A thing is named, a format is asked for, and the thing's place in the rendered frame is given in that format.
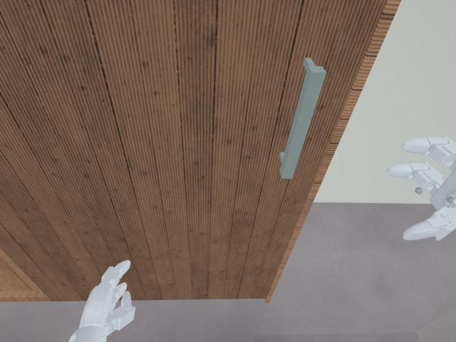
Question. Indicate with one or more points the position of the robot right hand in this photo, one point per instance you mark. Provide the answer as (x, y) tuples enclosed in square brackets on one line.
[(443, 150)]

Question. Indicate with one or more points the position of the handle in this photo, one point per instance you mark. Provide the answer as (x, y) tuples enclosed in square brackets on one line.
[(308, 98)]

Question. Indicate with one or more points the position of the wardrobe door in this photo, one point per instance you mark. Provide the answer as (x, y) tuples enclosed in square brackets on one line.
[(151, 130), (12, 278)]

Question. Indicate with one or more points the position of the robot left forearm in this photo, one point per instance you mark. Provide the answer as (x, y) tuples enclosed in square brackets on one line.
[(89, 334)]

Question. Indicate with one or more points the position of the robot left hand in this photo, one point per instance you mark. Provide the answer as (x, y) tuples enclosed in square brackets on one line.
[(102, 300)]

